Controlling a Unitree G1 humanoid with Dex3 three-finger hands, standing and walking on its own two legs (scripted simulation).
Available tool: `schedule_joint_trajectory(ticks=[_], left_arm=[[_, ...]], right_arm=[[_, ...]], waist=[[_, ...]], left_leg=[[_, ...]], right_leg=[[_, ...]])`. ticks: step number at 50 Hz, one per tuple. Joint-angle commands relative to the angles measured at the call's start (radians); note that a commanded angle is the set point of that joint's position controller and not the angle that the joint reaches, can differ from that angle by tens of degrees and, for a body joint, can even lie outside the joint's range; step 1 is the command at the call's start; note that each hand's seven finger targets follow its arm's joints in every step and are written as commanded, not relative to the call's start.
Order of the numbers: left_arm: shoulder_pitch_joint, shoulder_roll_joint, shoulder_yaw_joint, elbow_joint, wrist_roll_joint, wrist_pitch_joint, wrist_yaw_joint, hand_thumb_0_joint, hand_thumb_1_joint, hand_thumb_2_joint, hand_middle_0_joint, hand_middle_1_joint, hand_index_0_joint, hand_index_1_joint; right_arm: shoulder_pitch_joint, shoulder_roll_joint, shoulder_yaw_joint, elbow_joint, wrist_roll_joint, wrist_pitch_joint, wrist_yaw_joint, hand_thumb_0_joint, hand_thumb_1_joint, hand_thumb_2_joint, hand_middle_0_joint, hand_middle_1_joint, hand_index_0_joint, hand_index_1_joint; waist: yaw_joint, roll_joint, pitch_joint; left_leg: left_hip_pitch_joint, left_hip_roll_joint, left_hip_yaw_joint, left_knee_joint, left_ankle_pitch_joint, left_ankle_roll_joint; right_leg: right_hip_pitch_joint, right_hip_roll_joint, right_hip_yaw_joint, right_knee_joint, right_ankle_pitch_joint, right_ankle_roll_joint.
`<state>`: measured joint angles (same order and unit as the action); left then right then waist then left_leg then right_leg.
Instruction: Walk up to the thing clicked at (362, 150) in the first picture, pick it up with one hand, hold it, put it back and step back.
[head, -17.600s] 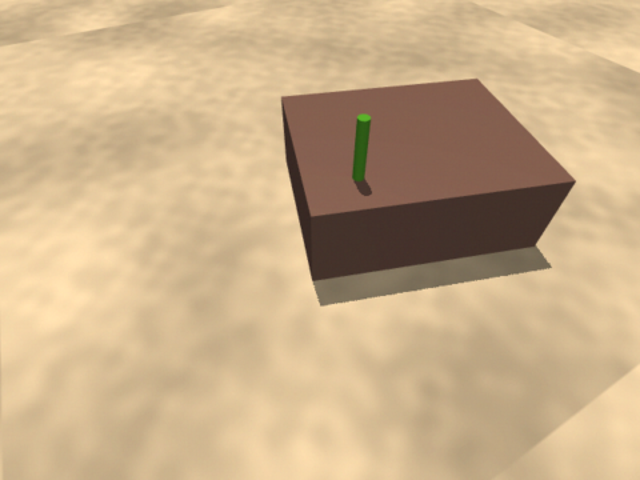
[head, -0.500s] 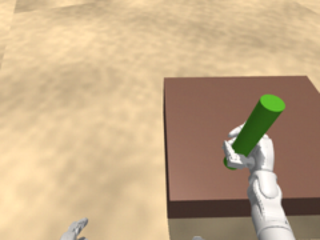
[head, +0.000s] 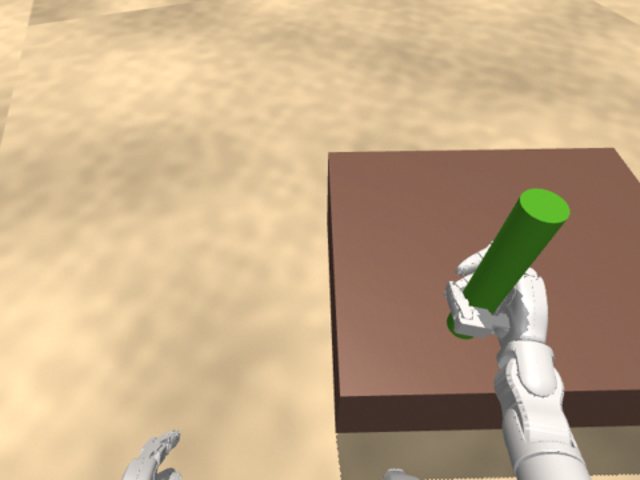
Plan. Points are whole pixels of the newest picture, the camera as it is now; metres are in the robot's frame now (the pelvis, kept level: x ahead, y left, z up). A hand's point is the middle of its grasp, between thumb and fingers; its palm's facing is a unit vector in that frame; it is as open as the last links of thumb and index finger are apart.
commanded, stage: hold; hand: right
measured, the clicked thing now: (494, 277) +0.33 -0.18 +0.09
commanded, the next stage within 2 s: crouch in 0.66 s
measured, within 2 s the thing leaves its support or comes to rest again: neither
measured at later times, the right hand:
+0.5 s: hand (471, 294) +0.34 -0.17 +0.04, palm faces +0.15 +0.99 +0.01, open 5.8 cm
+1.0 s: hand (466, 295) +0.35 -0.18 +0.02, palm faces +0.16 +0.99 +0.01, open 5.8 cm
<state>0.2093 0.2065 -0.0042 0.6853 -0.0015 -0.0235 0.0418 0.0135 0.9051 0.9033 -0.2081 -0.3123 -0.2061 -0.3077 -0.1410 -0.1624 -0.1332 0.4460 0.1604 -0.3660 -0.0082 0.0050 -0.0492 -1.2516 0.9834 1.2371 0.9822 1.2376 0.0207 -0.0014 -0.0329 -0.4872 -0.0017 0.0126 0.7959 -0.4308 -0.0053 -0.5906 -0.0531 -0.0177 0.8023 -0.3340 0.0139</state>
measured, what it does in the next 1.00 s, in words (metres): stands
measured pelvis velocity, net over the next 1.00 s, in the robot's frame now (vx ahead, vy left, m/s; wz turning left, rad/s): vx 0.00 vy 0.00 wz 0.00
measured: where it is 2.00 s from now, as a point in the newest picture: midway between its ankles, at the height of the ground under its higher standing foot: outside the picture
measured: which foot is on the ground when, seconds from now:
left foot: down 0.00-1.00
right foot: down 0.00-1.00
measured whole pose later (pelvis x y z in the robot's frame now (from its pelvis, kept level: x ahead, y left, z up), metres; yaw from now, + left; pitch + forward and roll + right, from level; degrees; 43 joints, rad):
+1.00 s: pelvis +0.00 +0.00 -0.01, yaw +0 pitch +10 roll +1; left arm 0.20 0.21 0.00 0.68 0.01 -0.03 0.03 0.01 0.90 0.91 -0.21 -0.31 -0.20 -0.31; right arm -0.22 -0.17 -0.16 0.57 0.15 -0.41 0.00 0.01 -0.05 -1.25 0.99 1.23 0.98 1.23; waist 0.03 0.01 -0.04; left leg -0.57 0.00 0.01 0.86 -0.45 -0.01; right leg -0.68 -0.05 -0.02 0.86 -0.36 0.01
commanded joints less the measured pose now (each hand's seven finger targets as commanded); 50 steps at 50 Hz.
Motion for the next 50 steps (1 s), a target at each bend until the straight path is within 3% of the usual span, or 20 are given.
schedule_joint_trajectory(ticks=[1, 7, 8, 12, 13, 16, 17, 19, 21, 22, 26, 32, 34, 37, 38, 39, 43, 45, 46, 50], left_arm=[[-0.035, 0.131, 0.044, -0.126, -0.003, -0.039, 0.009, 0.0, 0.901, 0.899, -0.202, -0.309, -0.206, -0.305], [-0.019, 0.132, 0.049, -0.118, -0.001, -0.039, 0.016, 0.0, 0.901, 0.903, -0.2, -0.309, -0.204, -0.306], [-0.027, 0.129, 0.046, -0.114, -0.001, -0.04, 0.018, 0.0, 0.896, 0.903, -0.202, -0.309, -0.205, -0.306], [-0.011, 0.143, 0.06, -0.116, 0.0, -0.043, 0.019, 0.0, 0.897, 0.906, -0.202, -0.31, -0.204, -0.307], [-0.023, 0.13, 0.048, -0.116, 0.001, -0.041, 0.017, 0.0, 0.896, 0.902, -0.203, -0.31, -0.206, -0.307], [-0.017, 0.129, 0.049, -0.116, -0.001, -0.04, 0.014, 0.0, 0.898, 0.903, -0.202, -0.309, -0.204, -0.306], [-0.016, 0.128, 0.047, -0.115, -0.001, -0.038, 0.015, 0.0, 0.894, 0.903, -0.202, -0.309, -0.204, -0.307], [-0.026, 0.125, 0.042, -0.123, -0.002, -0.035, 0.011, 0.0, 0.898, 0.898, -0.202, -0.309, -0.206, -0.305], [-0.026, 0.124, 0.044, -0.128, -0.002, -0.032, 0.012, 0.0, 0.898, 0.902, -0.201, -0.308, -0.204, -0.305], [-0.026, 0.128, 0.044, -0.128, -0.001, -0.034, 0.011, 0.0, 0.902, 0.9, -0.199, -0.308, -0.203, -0.304], [-0.02, 0.127, 0.045, -0.125, -0.002, -0.034, 0.013, 0.0, 0.896, 0.905, -0.201, -0.308, -0.203, -0.306], [-0.023, 0.139, 0.052, -0.132, -0.001, -0.039, 0.015, 0.0, 0.895, 0.904, -0.202, -0.308, -0.204, -0.306], [-0.012, 0.131, 0.051, -0.127, -0.003, -0.04, 0.015, 0.0, 0.895, 0.904, -0.2, -0.308, -0.202, -0.305], [-0.004, 0.129, 0.05, -0.114, -0.001, -0.04, 0.016, 0.0, 0.901, 0.9, -0.202, -0.309, -0.205, -0.306], [0.003, 0.128, 0.05, -0.111, -0.002, -0.037, 0.015, 0.0, 0.902, 0.906, -0.201, -0.316, -0.212, -0.306], [-0.007, 0.127, 0.047, -0.113, -0.002, -0.034, 0.014, 0.0, 0.908, 0.915, -0.196, -0.314, -0.202, -0.309], [-0.007, 0.134, 0.053, -0.106, 0.003, -0.032, 0.009, 0.0, 0.896, 0.915, -0.198, -0.31, -0.2, -0.309], [-0.01, 0.14, 0.058, -0.103, 0.006, -0.032, 0.005, 0.0, 0.896, 0.912, -0.199, -0.308, -0.2, -0.308], [-0.016, 0.145, 0.059, -0.111, 0.006, -0.033, 0.003, 0.0, 0.896, 0.912, -0.199, -0.307, -0.199, -0.307], [-0.015, 0.149, 0.061, -0.105, 0.016, -0.039, -0.002, 0.0, 0.894, 0.909, -0.201, -0.309, -0.203, -0.307]], right_arm=[[-0.31, -0.117, -0.029, -0.272, 0.011, -0.101, -0.005, 0.0, -0.638, -1.387, 1.426, 1.483, 1.438, 1.483], [-0.354, -0.135, -0.043, -0.302, 0.01, -0.108, -0.013, 0.0, -0.623, -1.399, 1.425, 1.494, 1.441, 1.494], [-0.314, -0.122, -0.041, -0.245, 0.011, -0.102, -0.012, 0.0, -0.638, -1.411, 1.434, 1.504, 1.45, 1.504], [-0.291, -0.129, -0.041, -0.273, 0.01, -0.1, -0.004, 0.0, -0.596, -1.396, 1.416, 1.491, 1.434, 1.49], [-0.315, -0.112, -0.018, -0.254, 0.009, -0.099, -0.001, 0.0, -0.596, -1.399, 1.418, 1.494, 1.436, 1.494], [-0.338, -0.118, -0.022, -0.256, 0.008, -0.101, 0.0, 0.0, -0.609, -1.404, 1.428, 1.5, 1.445, 1.5], [-0.349, -0.145, -0.051, -0.264, 0.007, -0.103, -0.007, 0.0, -0.623, -1.41, 1.437, 1.508, 1.454, 1.508], [-0.321, -0.14, -0.051, -0.259, 0.007, -0.103, -0.011, 0.0, -0.619, -1.404, 1.435, 1.503, 1.451, 1.503], [-0.313, -0.154, -0.065, -0.287, 0.006, -0.106, -0.016, 0.0, -0.647, -1.385, 1.427, 1.482, 1.439, 1.481], [-0.292, -0.115, -0.032, -0.257, 0.004, -0.1, -0.012, 0.0, -0.653, -1.385, 1.42, 1.477, 1.433, 1.477], [-0.32, -0.116, -0.025, -0.252, 0.005, -0.102, -0.012, 0.0, -0.636, -1.38, 1.419, 1.476, 1.432, 1.476], [-0.319, -0.151, -0.051, -0.317, 0.012, -0.108, -0.01, 0.0, -0.612, -1.375, 1.409, 1.471, 1.423, 1.471], [-0.272, -0.115, -0.032, -0.271, 0.01, -0.099, -0.01, 0.0, -0.601, -1.384, 1.41, 1.48, 1.427, 1.479], [-0.344, -0.128, -0.041, -0.281, 0.012, -0.101, -0.012, 0.0, -0.619, -1.387, 1.419, 1.483, 1.433, 1.483], [-0.296, -0.116, -0.029, -0.232, 0.004, -0.094, -0.012, 0.0, -0.539, -1.421, 1.403, 1.509, 1.429, 1.509], [-0.326, -0.133, -0.042, -0.244, 0.003, -0.096, -0.012, 0.0, -0.619, -1.346, 1.452, 1.47, 1.452, 1.47], [-0.332, -0.115, -0.038, -0.186, -0.001, -0.101, -0.01, 0.0, -0.601, -1.409, 1.496, 1.544, 1.505, 1.544], [-0.36, -0.134, -0.065, -0.145, -0.002, -0.112, -0.007, 0.0, -0.619, -1.416, 1.507, 1.552, 1.515, 1.552], [-0.364, -0.116, -0.045, -0.119, 0.0, -0.121, 0.0, 0.0, -0.617, -1.405, 1.496, 1.538, 1.504, 1.538], [-0.472, -0.153, -0.099, -0.034, 0.001, -0.173, 0.01, 0.0, -0.6, -1.406, 1.487, 1.537, 1.498, 1.537]], waist=[[-0.002, -0.037, -0.296], [0.008, -0.021, -0.337], [0.01, -0.014, -0.29], [0.001, -0.003, -0.347], [0.011, -0.01, -0.31], [0.01, -0.009, -0.304], [0.001, -0.024, -0.309], [-0.008, -0.033, -0.299], [-0.016, -0.041, -0.325], [-0.003, -0.035, -0.306], [0.012, -0.022, -0.304], [-0.011, -0.043, -0.342], [-0.003, -0.004, -0.339], [0.013, -0.016, -0.327], [0.008, 0.001, -0.318], [0.008, -0.001, -0.296], [0.013, -0.023, -0.267], [0.014, -0.033, -0.248], [0.022, -0.012, -0.233], [0.03, -0.005, -0.298]], left_leg=[[0.009, -0.019, 0.01, -0.122, 0.242, 0.012], [0.013, -0.016, 0.003, -0.117, 0.292, 0.005], [0.009, -0.016, 0.005, -0.12, 0.276, 0.005], [0.037, -0.01, -0.001, -0.11, 0.356, -0.004], [0.019, -0.011, -0.001, -0.112, 0.341, -0.002], [0.007, -0.011, -0.003, -0.115, 0.31, 0.0], [0.013, -0.011, -0.002, -0.118, 0.297, 0.003], [0.019, -0.015, 0.004, -0.12, 0.268, 0.009], [0.047, -0.013, 0.0, -0.12, 0.302, 0.005], [0.028, -0.016, 0.006, -0.118, 0.281, 0.009], [0.016, -0.015, 0.003, -0.121, 0.281, 0.006], [0.036, -0.017, 0.006, -0.116, 0.296, 0.007], [0.039, -0.016, 0.006, -0.112, 0.341, 0.001], [0.025, -0.015, 0.005, -0.107, 0.349, 0.002], [0.026, -0.015, 0.006, -0.105, 0.367, 0.0], [0.016, -0.013, 0.002, -0.109, 0.351, 0.0], [-0.034, -0.017, 0.008, -0.095, 0.283, 0.009], [-0.058, -0.017, 0.006, -0.086, 0.234, 0.012], [-0.077, -0.019, 0.009, -0.075, 0.217, 0.012], [-0.156, -0.013, -0.006, 0.009, 0.222, 0.008]], right_leg=[[0.254, 0.017, 0.008, -0.103, 0.153, -0.02], [0.272, 0.017, 0.005, -0.083, 0.191, -0.027], [0.243, 0.018, 0.006, -0.085, 0.176, -0.026], [0.264, 0.022, -0.001, -0.064, 0.24, -0.034], [0.254, 0.021, 0.0, -0.065, 0.229, -0.033], [0.232, 0.021, 0.002, -0.07, 0.195, -0.034], [0.237, 0.021, 0.002, -0.075, 0.187, -0.033], [0.245, 0.021, 0.005, -0.089, 0.172, -0.026], [0.252, 0.024, 0.002, -0.082, 0.2, -0.026], [0.252, 0.021, 0.004, -0.091, 0.186, -0.023], [0.248, 0.02, 0.004, -0.083, 0.176, -0.028], [0.273, 0.02, 0.006, -0.085, 0.209, -0.023], [0.273, 0.019, 0.006, -0.072, 0.242, -0.029], [0.259, 0.018, 0.006, -0.068, 0.249, -0.031], [0.263, 0.017, 0.006, -0.065, 0.269, -0.032], [0.247, 0.018, 0.002, -0.067, 0.247, -0.034], [0.222, 0.014, 0.009, -0.07, 0.197, -0.026], [0.175, 0.015, 0.01, -0.067, 0.143, -0.026], [0.164, 0.013, 0.014, -0.063, 0.126, -0.025], [0.085, 0.017, 0.017, 0.037, 0.126, -0.03]])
